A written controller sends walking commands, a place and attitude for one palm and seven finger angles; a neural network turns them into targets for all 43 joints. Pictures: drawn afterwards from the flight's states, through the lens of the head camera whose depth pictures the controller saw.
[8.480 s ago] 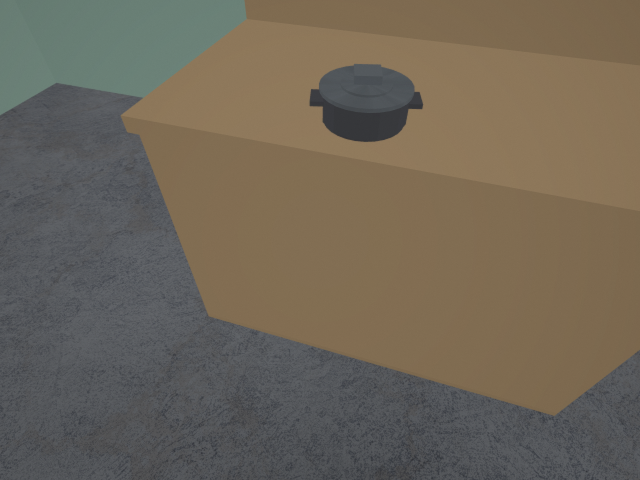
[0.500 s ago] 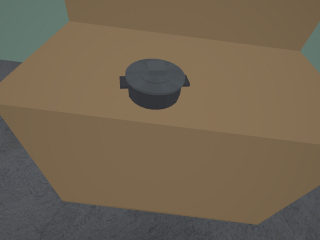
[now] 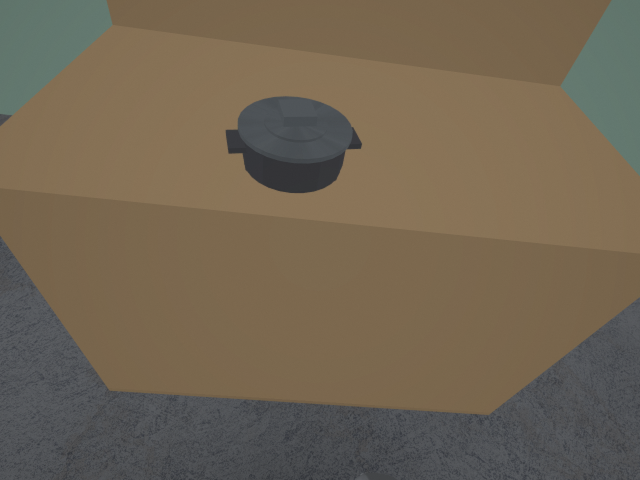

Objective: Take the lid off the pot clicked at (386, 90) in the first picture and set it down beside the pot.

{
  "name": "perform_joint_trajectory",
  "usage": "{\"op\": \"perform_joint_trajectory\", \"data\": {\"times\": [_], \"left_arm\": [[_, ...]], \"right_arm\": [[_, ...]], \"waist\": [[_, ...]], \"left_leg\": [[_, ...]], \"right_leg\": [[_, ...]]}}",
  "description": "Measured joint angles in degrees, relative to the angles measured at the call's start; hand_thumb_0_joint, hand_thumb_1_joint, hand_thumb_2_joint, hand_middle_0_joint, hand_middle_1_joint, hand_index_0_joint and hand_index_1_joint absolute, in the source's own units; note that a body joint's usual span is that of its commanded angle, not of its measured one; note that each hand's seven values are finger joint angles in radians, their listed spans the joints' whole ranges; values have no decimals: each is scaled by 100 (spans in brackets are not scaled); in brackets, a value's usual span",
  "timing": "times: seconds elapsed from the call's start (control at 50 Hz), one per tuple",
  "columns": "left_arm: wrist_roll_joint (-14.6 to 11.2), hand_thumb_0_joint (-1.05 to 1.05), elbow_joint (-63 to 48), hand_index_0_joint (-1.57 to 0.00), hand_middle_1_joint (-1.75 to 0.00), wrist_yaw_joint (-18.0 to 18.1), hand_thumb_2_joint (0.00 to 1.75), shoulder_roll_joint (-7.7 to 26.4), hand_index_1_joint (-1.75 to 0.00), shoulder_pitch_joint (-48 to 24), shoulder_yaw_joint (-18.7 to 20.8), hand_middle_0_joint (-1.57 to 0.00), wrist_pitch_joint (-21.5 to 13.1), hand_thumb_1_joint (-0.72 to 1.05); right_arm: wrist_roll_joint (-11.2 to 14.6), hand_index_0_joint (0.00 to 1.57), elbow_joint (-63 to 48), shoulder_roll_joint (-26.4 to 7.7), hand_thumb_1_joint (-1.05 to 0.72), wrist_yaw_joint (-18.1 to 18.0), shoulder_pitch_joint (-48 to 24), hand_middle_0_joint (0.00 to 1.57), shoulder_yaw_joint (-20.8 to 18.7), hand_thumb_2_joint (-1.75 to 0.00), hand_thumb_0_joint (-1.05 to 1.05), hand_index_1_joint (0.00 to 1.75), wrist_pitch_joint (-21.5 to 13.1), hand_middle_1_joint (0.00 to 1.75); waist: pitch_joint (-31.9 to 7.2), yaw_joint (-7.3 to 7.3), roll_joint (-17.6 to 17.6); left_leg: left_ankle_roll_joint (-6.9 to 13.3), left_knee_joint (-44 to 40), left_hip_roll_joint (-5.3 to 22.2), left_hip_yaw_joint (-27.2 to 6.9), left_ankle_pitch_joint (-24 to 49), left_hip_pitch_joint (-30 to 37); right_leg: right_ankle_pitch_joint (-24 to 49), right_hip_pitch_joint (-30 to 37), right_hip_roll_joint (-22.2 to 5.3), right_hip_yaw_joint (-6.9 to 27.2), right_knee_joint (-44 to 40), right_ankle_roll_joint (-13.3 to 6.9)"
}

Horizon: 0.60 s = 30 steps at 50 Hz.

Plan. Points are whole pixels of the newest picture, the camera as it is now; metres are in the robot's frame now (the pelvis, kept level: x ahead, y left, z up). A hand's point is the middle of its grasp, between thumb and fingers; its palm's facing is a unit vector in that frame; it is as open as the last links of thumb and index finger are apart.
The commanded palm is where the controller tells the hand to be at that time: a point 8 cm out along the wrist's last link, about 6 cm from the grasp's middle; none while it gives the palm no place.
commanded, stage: shuffle to correct the standing spot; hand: left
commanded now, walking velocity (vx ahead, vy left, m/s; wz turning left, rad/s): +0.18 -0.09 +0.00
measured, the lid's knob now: (297, 112) +0.60 +0.08 +0.16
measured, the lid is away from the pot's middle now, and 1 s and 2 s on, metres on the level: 0.00 0.00 0.00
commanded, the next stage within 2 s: come to a stop and stand still in 0.92 s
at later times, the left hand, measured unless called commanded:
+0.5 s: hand out of the picture -0.03 +0.14 -0.18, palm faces +0.06 -0.99 -0.11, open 7.4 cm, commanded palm none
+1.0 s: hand (217, 447) +0.20 +0.14 -0.16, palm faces +0.05 -0.98 -0.20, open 7.3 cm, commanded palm none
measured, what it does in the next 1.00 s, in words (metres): walks ahead: right foot, then left foot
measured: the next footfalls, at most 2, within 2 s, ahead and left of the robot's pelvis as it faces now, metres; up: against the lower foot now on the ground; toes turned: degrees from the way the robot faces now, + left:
right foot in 0.20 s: +0.01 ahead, -0.13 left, +0.00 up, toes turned -3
left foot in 0.52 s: +0.13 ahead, +0.09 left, +0.00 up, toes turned +4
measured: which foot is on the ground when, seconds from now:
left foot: down 0.00-0.18, up 0.20-0.50, down 0.52-0.92, up 0.94-1.00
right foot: up 0.00-0.18, down 0.20-0.54, up 0.56-0.90, down 0.92-1.00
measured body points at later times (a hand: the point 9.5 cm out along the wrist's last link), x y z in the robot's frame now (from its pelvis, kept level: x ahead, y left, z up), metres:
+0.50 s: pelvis +0.03 -0.01 +0.00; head +0.05 +0.01 +0.45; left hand -0.03 +0.19 -0.16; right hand +0.07 -0.26 -0.13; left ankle +0.09 +0.09 -0.72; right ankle -0.03 -0.13 -0.73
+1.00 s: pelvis +0.13 -0.05 +0.00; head +0.15 -0.05 +0.45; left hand +0.20 +0.19 -0.14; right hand +0.14 -0.29 -0.16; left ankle +0.10 +0.07 -0.69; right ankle +0.14 -0.17 -0.73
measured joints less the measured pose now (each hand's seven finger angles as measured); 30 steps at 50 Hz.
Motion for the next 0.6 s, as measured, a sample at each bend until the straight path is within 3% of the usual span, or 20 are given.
{"op": "perform_joint_trajectory", "data": {"times": [0.08,0.16,0.2,0.24,0.28,0.34,0.42,0.5,0.54,0.6], "left_arm": [[-24,1,-206,-19,-30,-39,90,-21,-30,-130,-3,-19,-3,91],[-60,1,-250,-19,-30,-62,90,-61,-30,-124,-6,-19,-4,91],[-44,1,-293,-19,-30,-26,90,-53,-30,-26,-9,-19,-83,91],[-51,0,-210,-19,-30,43,90,-167,-30,75,-33,-19,-108,91],[-69,1,-79,-19,-30,91,90,-243,-30,292,-54,-19,-152,92],[-68,1,122,-19,-30,100,90,-319,-30,603,-99,-19,-247,92],[-23,1,319,-20,-30,82,90,-396,-30,884,-142,-20,-289,92],[-12,1,466,-20,-30,39,90,-384,-30,1075,-159,-20,-244,91],[-34,1,501,-20,-30,7,90,-368,-30,1144,-162,-20,-199,91],[-38,1,573,-20,-30,-8,90,-238,-30,893,-129,-20,-56,91]], "right_arm": [[-34,20,-27,-38,-91,15,21,20,-60,-89,1,30,-9,30],[-54,20,-102,-151,-91,31,-38,20,-142,-89,1,30,34,30],[-7,20,-129,-183,-91,41,-73,20,-184,-89,1,30,91,30],[-3,20,-124,-327,-91,78,-244,20,-223,-89,1,30,210,30],[-1,20,-168,-459,-91,138,-344,20,-255,-89,1,30,256,30],[26,20,-267,-614,-91,181,-434,20,-296,-89,1,30,194,30],[56,20,-338,-718,-91,155,-629,19,-315,-89,1,30,141,30],[70,19,-407,-677,-91,122,-880,19,-240,-89,1,30,9,30],[59,19,-472,-643,-91,85,-975,19,-179,-89,1,30,-143,30],[15,20,-541,-433,-91,27,-1101,19,-76,-89,0,30,-205,30]], "waist": [[-84,-148,220],[-99,-287,355],[-102,-211,229],[46,-150,342],[97,-150,367],[163,-136,347],[269,13,290],[357,162,156],[390,168,127],[512,176,-84]], "left_leg": [[-29,-556,82,-37,246,108],[-137,-760,112,-34,210,129],[-262,-153,27,53,-626,-172],[-329,1169,102,0,-1286,-624],[-346,2212,157,21,-1214,-952],[-389,2813,262,78,-905,-1120],[-416,2303,369,157,-895,-904],[-403,897,345,268,-728,-181],[-239,327,314,292,-404,158],[-117,503,168,382,-553,191]], "right_leg": [[-463,545,-13,-263,-1197,-5],[-679,1525,105,-410,-2949,-95],[-580,1989,70,-273,-3922,-260],[134,2013,147,-279,-4012,-221],[284,2149,176,-273,-4152,-173],[327,2380,182,-282,-4360,-94],[178,2518,170,-299,-4299,-28],[-221,2495,103,-291,-3835,94],[-625,2249,78,-283,-3105,96],[-1084,1424,-10,-137,-1213,-34]]}}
